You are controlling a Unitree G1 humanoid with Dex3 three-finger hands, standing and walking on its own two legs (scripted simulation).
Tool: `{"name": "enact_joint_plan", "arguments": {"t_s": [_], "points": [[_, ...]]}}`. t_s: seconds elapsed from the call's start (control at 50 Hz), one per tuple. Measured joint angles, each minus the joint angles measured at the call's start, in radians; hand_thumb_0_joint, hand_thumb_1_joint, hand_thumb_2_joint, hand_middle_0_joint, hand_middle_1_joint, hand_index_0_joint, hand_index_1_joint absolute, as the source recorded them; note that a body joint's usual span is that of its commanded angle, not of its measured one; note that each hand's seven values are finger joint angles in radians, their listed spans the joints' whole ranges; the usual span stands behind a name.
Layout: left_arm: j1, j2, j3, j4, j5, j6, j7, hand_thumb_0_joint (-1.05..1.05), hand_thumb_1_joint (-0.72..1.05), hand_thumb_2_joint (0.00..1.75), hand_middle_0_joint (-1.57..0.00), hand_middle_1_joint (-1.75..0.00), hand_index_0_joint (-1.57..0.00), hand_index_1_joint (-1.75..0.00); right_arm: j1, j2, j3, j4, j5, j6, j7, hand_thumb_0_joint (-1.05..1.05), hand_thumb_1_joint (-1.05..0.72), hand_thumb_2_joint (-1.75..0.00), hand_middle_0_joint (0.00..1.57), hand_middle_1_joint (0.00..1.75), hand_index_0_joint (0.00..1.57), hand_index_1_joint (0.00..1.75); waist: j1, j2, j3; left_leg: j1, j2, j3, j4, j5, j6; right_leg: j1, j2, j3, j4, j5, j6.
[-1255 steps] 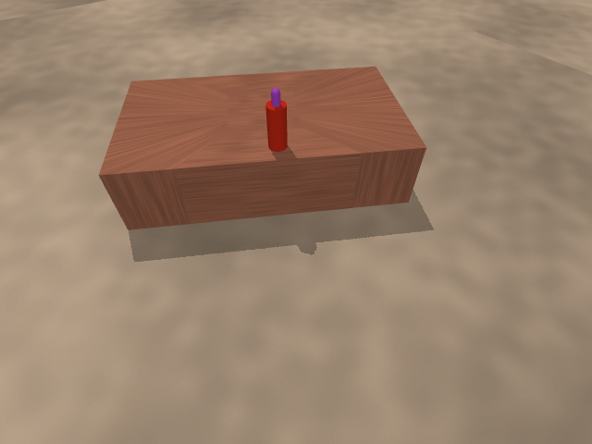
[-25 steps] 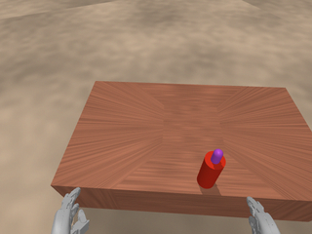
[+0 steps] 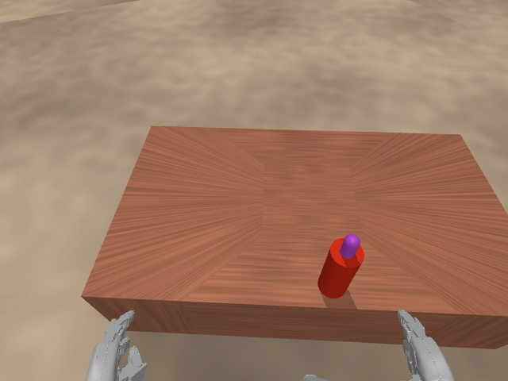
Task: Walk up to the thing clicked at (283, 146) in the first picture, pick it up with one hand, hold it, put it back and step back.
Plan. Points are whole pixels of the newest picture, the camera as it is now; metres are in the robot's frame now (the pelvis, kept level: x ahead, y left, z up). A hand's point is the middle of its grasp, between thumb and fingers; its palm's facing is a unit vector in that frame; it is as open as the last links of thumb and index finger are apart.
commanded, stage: home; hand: right
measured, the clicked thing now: (341, 264) +0.44 -0.21 -0.26
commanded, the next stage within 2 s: stand in 0.52 s
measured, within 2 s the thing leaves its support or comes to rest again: neither
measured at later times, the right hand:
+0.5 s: hand out of the picture +0.06 -0.25 -0.10, palm faces -0.01 +0.94 -0.34, open 17.5 cm
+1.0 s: hand out of the picture +0.05 -0.25 -0.10, palm faces -0.03 +0.94 -0.34, open 11.0 cm
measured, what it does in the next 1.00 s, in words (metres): rises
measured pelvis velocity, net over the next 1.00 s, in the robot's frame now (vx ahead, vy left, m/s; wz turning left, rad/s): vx -0.01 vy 0.00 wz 0.01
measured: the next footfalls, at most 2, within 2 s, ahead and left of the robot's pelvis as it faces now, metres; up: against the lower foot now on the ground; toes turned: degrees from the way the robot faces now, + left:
none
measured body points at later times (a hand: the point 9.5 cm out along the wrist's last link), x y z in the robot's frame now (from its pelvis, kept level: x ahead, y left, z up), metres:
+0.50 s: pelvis +0.01 -0.01 +0.05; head +0.01 -0.01 +0.50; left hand +0.08 +0.28 -0.08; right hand +0.06 -0.29 -0.08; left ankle -0.01 +0.13 -0.68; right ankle +0.01 -0.12 -0.68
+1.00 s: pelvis -0.01 +0.00 +0.06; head -0.01 +0.00 +0.51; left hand +0.05 +0.29 -0.08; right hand +0.05 -0.29 -0.07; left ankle -0.01 +0.13 -0.68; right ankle +0.01 -0.12 -0.68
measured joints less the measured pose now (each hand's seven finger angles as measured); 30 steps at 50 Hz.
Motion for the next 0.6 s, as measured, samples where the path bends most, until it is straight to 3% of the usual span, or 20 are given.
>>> {"name": "enact_joint_plan", "arguments": {"t_s": [0.06, 0.14, 0.34, 0.6], "points": [[-0.053, 0.027, 0.001, 0.109, 0.033, 0.087, -0.075, 0.01, 0.89, 0.91, -0.20, -0.30, -0.21, -0.30, -0.119, -0.036, 0.008, 0.270, -0.052, -0.165, 0.003, -0.01, 0.56, -0.05, 0.05, 0.05, 0.06, 0.05, -0.027, 0.039, 0.054, 0.065, 0.017, -0.019, -0.034, 0.016, -0.001, 0.085, 0.016, -0.023, -0.066, 0.029, -0.004], [-0.067, 0.056, 0.022, 0.193, 0.025, 0.133, -0.132, 0.01, 0.89, 0.91, -0.20, -0.31, -0.21, -0.31, -0.181, -0.065, -0.013, 0.493, -0.060, -0.247, 0.007, -0.01, 0.56, -0.04, 0.05, 0.04, 0.06, 0.05, -0.031, 0.067, 0.087, 0.134, 0.029, -0.029, -0.097, 0.043, -0.009, 0.165, 0.030, -0.036, -0.146, 0.064, -0.009], [-0.048, 0.091, 0.054, 0.336, 0.002, 0.166, -0.143, 0.01, 0.90, 0.91, -0.20, -0.31, -0.20, -0.31, -0.182, -0.070, -0.021, 0.811, -0.054, -0.315, 0.002, -0.01, 0.55, -0.05, 0.05, 0.05, 0.06, 0.05, -0.028, 0.059, 0.126, 0.305, 0.034, -0.031, -0.304, 0.133, -0.019, 0.337, 0.040, -0.047, -0.351, 0.149, -0.015], [-0.094, 0.073, 0.038, 0.490, -0.017, 0.188, -0.149, 0.01, 0.90, 0.91, -0.20, -0.31, -0.20, -0.31, -0.222, -0.064, -0.004, 1.032, -0.040, -0.334, -0.007, -0.01, 0.56, -0.04, 0.05, 0.05, 0.06, 0.05, -0.032, 0.035, 0.145, 0.446, 0.036, -0.029, -0.489, 0.227, -0.020, 0.486, 0.048, -0.052, -0.549, 0.248, -0.013]]}}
